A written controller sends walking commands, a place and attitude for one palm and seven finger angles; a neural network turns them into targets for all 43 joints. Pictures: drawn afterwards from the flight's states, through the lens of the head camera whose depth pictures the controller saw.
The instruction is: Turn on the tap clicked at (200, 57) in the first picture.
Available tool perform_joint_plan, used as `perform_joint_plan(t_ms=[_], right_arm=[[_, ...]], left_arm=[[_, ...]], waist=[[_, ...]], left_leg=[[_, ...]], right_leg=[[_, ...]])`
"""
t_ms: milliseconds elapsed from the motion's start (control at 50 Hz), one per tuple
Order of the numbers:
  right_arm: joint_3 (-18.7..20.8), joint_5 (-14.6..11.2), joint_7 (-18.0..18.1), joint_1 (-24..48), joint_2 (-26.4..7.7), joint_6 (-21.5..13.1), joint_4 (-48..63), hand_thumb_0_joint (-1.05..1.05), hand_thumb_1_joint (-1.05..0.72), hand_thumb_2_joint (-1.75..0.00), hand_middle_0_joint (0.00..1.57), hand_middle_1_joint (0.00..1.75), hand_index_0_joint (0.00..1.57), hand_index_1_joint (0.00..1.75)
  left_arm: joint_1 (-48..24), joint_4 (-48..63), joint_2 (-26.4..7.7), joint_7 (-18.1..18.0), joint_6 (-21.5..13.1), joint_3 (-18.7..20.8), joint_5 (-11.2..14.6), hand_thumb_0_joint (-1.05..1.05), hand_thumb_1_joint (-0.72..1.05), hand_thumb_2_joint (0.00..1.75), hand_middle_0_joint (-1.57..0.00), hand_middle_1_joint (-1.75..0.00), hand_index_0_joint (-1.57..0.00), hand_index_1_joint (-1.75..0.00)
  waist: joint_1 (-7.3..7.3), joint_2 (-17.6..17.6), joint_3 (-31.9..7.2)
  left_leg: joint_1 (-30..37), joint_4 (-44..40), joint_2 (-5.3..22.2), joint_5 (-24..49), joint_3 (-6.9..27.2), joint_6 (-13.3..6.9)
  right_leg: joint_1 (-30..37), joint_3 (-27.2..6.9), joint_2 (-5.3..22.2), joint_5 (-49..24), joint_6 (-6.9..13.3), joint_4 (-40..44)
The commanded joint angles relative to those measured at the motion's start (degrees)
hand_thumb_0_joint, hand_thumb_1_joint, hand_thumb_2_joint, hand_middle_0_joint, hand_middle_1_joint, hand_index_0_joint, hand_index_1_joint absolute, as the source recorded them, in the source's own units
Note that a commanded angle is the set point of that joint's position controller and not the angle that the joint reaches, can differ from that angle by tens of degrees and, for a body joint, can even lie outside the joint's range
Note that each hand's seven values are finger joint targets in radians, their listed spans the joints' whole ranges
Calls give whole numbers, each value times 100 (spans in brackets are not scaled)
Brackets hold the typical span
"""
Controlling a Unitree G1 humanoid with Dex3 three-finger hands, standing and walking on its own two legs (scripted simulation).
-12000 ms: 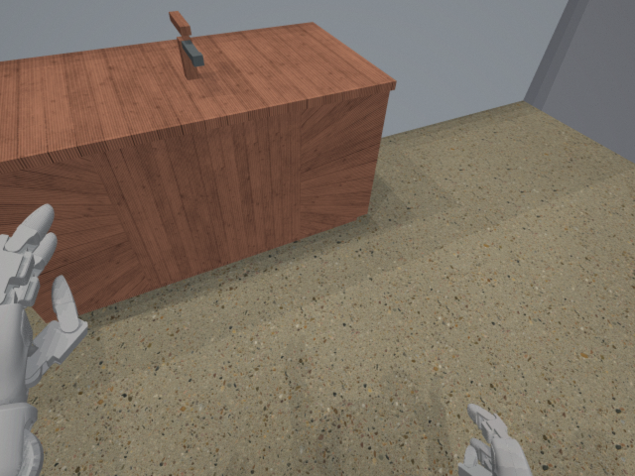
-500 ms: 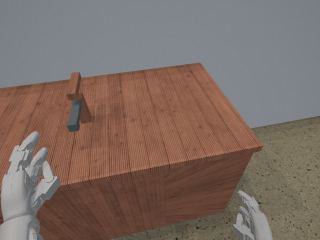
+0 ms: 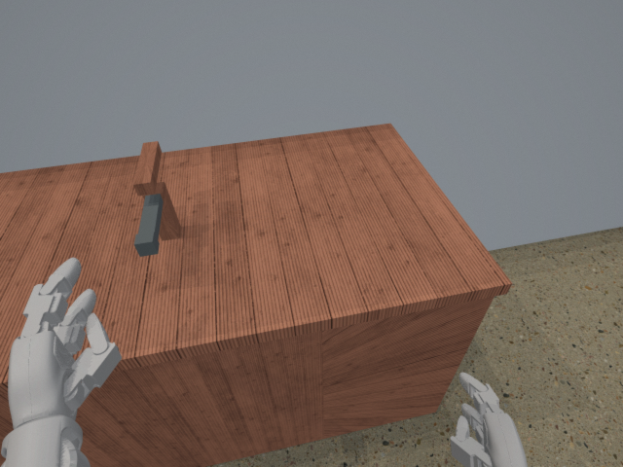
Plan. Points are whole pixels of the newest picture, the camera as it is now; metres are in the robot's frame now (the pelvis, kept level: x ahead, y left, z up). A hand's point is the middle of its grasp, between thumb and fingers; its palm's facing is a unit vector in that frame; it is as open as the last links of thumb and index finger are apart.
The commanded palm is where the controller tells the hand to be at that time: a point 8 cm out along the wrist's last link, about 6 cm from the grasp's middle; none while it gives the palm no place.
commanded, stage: reach beside the lever's end, fingers flat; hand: left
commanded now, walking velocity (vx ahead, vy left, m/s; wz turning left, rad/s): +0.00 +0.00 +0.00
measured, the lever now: (147, 244) +0.41 +0.33 +0.05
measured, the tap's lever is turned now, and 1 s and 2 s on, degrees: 0 0 0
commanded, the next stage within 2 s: none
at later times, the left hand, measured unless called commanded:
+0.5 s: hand (116, 320) +0.24 +0.27 +0.11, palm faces +0.54 -0.84 -0.10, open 7.4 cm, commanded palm +0.19 +0.31 +0.11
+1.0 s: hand (112, 291) +0.29 +0.31 +0.08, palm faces +0.55 -0.83 -0.09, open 7.6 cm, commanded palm +0.25 +0.34 +0.08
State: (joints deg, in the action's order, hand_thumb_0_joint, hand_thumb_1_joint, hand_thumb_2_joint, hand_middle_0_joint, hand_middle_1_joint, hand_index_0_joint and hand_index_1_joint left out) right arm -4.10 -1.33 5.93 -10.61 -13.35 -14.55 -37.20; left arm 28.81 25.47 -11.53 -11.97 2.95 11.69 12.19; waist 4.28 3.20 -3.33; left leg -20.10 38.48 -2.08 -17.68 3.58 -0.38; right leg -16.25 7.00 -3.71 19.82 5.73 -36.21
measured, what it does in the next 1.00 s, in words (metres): stands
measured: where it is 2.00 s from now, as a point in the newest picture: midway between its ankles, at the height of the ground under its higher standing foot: outside the picture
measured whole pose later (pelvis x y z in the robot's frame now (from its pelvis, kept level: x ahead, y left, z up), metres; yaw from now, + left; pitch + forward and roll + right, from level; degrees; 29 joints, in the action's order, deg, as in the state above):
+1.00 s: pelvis +0.00 +0.02 +0.00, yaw -1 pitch +5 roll -1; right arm -2.2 -0.9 5.8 -11.6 -14.6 -11.0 -40.2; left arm 0.4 -14.3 -16.3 -8.7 -8.7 23.0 11.9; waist 0.9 2.2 -3.2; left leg -27.5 41.1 -2.1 -18.1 2.2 -1.5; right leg -23.8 5.9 -3.5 19.6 4.7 -38.5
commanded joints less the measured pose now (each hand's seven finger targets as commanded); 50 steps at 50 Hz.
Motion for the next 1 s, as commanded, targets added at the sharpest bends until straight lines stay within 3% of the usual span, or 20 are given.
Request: perform_joint_plan(t_ms=[0,60,120,180,220,360,380,440,480,560,580,640,700,720,780,800,840,880,940,980], right_arm=[[254,-13,71,914,-586,-327,863,0,-90,-90,20,30,20,30],[253,-8,103,938,-615,-338,772,0,-90,-90,20,30,20,30],[273,-1,113,949,-615,-351,746,0,-90,-90,20,30,20,30],[284,-23,110,949,-614,-340,694,0,-90,-90,20,30,20,30],[274,0,89,931,-612,-357,711,0,-90,-90,20,30,20,30],[354,3,94,847,-680,-251,665,0,-90,-90,20,30,20,30],[364,-8,90,848,-678,-232,651,0,-90,-90,20,30,20,30],[370,0,90,831,-679,-161,659,0,-90,-90,20,30,20,30],[386,-1,74,788,-694,-156,622,0,-90,-90,20,30,20,30],[398,39,77,721,-733,-179,518,0,-90,-90,20,30,20,30],[404,17,78,727,-743,-182,504,0,-90,-90,20,30,20,30],[418,12,105,681,-781,-160,460,0,-90,-90,20,30,20,30],[435,-11,116,630,-794,-146,459,0,-90,-90,20,30,20,30],[435,0,109,623,-798,-150,485,0,-90,-90,20,30,20,30],[464,7,100,505,-839,-96,442,0,-90,-90,20,30,20,30],[463,20,80,474,-825,-70,476,0,-90,-90,20,30,20,30],[474,47,52,447,-830,-28,492,0,-90,-90,20,30,20,30],[476,33,40,408,-858,30,474,0,-90,-90,20,30,20,30],[460,48,35,402,-868,80,473,0,-90,-90,20,30,20,30],[479,60,31,354,-879,77,461,0,-90,-90,20,30,20,30]], left_arm=[[-1032,905,-763,-39,-479,543,-10,0,90,90,-20,-30,-20,-30],[-1425,536,-874,-44,-550,595,20,0,90,90,-20,-30,-20,-30],[-1542,338,-1070,-17,-608,776,10,0,90,90,-20,-30,-20,-30],[-1777,162,-1230,7,-651,907,-25,0,90,90,-20,-30,-20,-30],[-1812,113,-1090,8,-713,792,-14,0,90,90,-20,-30,-20,-30],[-1981,-603,-1263,-4,-729,1139,97,0,90,90,-20,-29,-20,-29],[-1960,-663,-1354,5,-729,1249,81,0,90,90,-20,-29,-20,-29],[-2211,-825,-1335,21,-794,1220,70,0,90,90,-19,-28,-19,-28],[-2386,-800,-1557,27,-908,1416,17,0,90,90,-19,-28,-19,-28],[-2826,-1215,-1533,98,-1189,1352,25,0,90,90,-19,-27,-19,-27],[-2923,-1233,-1630,144,-1247,1417,12,0,90,90,-19,-26,-19,-26],[-3148,-1802,-1613,288,-1292,1396,95,0,90,90,-19,-26,-19,-26],[-3438,-1916,-1706,394,-1331,1429,88,0,90,90,-18,-25,-18,-25],[-3453,-1988,-1577,417,-1334,1296,83,0,90,90,-18,-25,-18,-25],[-3527,-2359,-1915,389,-1357,1655,52,0,90,90,-18,-24,-18,-24],[-3527,-2368,-1813,389,-1385,1586,53,0,90,90,-18,-24,-18,-24],[-3593,-2400,-1765,362,-1462,1546,23,0,90,90,-18,-23,-18,-23],[-3719,-2612,-2006,331,-1513,1764,-11,0,90,90,-18,-22,-18,-22],[-4269,-2775,-1809,329,-1647,1459,-57,0,90,90,-17,-22,-17,-22],[-4402,-2759,-1858,318,-1756,1468,-120,0,90,90,-17,-21,-17,-21]], waist=[[-91,-168,-172],[-154,-270,-45],[-104,-196,-264],[-103,75,-352],[-116,156,-444],[-127,-485,-502],[-90,-262,-494],[-144,-275,-551],[-142,79,-617],[-273,-109,-618],[-259,117,-675],[-303,-247,-668],[-272,42,-964],[-279,23,-986],[-248,-105,-1043],[-231,-165,-1124],[-239,-17,-1195],[-238,26,-1046],[-377,42,-909],[-378,165,-1095]], left_leg=[[204,-496,86,420,115,-165],[75,-460,61,148,123,-185],[48,-448,52,204,87,-174],[68,-443,51,331,56,-168],[111,-458,41,422,53,-156],[-86,-389,50,582,-6,-165],[-94,-391,45,634,-31,-165],[-104,-381,39,697,-52,-164],[-51,-379,44,777,-50,-165],[-118,-298,37,643,-23,-184],[-128,-301,32,670,-34,-189],[-306,-262,24,511,-20,-187],[-170,-298,9,689,-28,-184],[-131,-278,10,717,-29,-189],[-200,-257,25,851,-1,-195],[-207,-275,17,903,10,-182],[-134,-233,22,987,0,-177],[-249,-239,37,938,34,-179],[-273,-235,46,672,58,-185],[-164,-231,64,722,94,-184]], right_leg=[[-259,-631,509,-487,-457,977],[-343,-783,533,-95,-483,1131],[-206,-876,566,-76,-478,1138],[-146,-917,583,-235,-461,1126],[-109,-841,558,-465,-448,1004],[12,-931,568,-819,-526,1008],[26,-963,584,-911,-523,1012],[18,-939,578,-1054,-527,930],[-20,-912,558,-1154,-485,874],[-179,-898,514,-1008,-489,827],[-173,-905,524,-1035,-475,807],[-201,-961,528,-866,-506,821],[-85,-885,513,-1113,-472,698],[-153,-841,495,-1174,-477,670],[-116,-815,476,-1381,-477,611],[-55,-760,463,-1459,-485,537],[-140,-721,430,-1535,-466,481],[-229,-711,415,-1443,-452,479],[-480,-685,373,-1102,-444,467],[-526,-644,347,-1083,-420,394]])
